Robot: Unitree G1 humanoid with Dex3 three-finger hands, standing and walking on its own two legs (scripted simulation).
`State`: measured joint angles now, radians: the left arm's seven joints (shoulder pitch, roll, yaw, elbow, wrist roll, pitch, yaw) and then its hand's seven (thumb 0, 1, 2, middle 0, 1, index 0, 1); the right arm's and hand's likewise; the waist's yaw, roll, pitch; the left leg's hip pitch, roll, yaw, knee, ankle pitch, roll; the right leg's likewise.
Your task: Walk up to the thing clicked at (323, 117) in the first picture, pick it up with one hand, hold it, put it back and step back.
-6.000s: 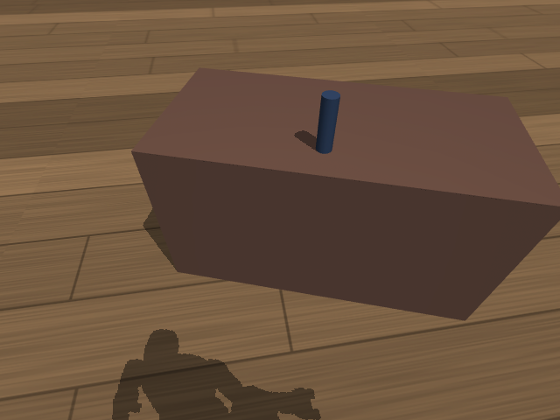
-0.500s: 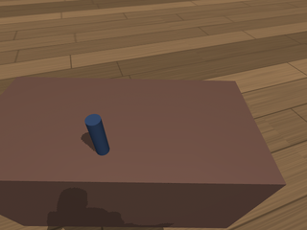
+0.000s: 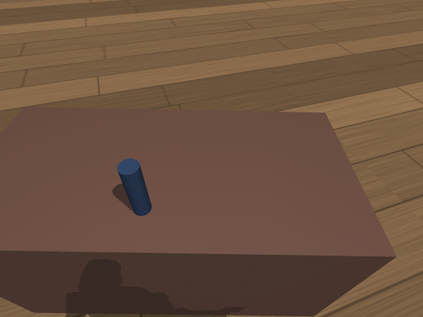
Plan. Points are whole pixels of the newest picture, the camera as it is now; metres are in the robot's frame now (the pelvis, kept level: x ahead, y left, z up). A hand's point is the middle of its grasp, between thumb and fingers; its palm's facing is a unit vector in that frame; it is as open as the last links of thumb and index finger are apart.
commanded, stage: stand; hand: left
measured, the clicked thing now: (136, 189) +0.44 +0.20 -0.04
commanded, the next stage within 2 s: rise first in 0.10 s
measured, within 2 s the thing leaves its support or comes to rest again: neither
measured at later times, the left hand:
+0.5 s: hand (96, 315) +0.17 +0.24 -0.12, palm faces +0.17 -0.93 -0.32, open 12.3 cm
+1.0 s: hand (84, 302) +0.18 +0.25 -0.05, palm faces +0.25 -0.91 -0.34, open 17.4 cm
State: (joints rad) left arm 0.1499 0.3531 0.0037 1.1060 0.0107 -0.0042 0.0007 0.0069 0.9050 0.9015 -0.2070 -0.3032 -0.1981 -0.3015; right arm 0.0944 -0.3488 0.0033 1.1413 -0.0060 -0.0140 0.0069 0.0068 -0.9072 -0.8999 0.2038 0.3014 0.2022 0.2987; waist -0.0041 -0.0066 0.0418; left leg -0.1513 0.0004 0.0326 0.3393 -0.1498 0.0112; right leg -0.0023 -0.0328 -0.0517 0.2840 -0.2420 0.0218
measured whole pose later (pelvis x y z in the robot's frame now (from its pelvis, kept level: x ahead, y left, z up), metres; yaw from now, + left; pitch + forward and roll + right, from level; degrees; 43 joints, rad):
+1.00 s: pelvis -0.01 -0.01 +0.00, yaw -2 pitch -2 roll +0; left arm 0.31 0.29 0.17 0.37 -0.05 -0.06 0.08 -0.01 -0.49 0.03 -0.04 -0.05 -0.04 -0.04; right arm 0.24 -0.23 -0.05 0.63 0.04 -0.05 -0.06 -0.01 0.52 -0.04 0.06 0.05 0.06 0.05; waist 0.02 0.02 0.01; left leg -0.18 0.02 0.06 0.37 -0.16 0.00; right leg -0.07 -0.02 -0.02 0.37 -0.27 0.01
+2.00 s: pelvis -0.01 -0.01 +0.00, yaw -1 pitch -3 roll +0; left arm 0.39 0.28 0.27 0.13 -0.05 -0.18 0.03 -0.01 -0.58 0.05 -0.06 -0.06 -0.05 -0.07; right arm 0.22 -0.24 -0.11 0.67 0.01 -0.09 -0.04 -0.01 0.50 -0.05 0.06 0.05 0.06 0.05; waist 0.04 0.03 0.04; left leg -0.17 0.02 0.04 0.38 -0.16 0.00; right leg -0.05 -0.02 -0.04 0.38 -0.27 0.00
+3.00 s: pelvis -0.02 +0.01 -0.02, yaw -1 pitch +6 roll -2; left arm -0.22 0.57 0.58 0.83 -0.29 -0.33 -0.50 -0.01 -0.49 0.04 -0.06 -0.02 -0.05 -0.02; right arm 0.17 -0.24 -0.05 0.74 0.02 -0.14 -0.09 -0.01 0.49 -0.06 0.06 0.05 0.06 0.05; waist -0.02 -0.02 -0.07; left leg -0.47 0.03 0.04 0.63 -0.25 0.02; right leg -0.32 -0.01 -0.03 0.56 -0.34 0.02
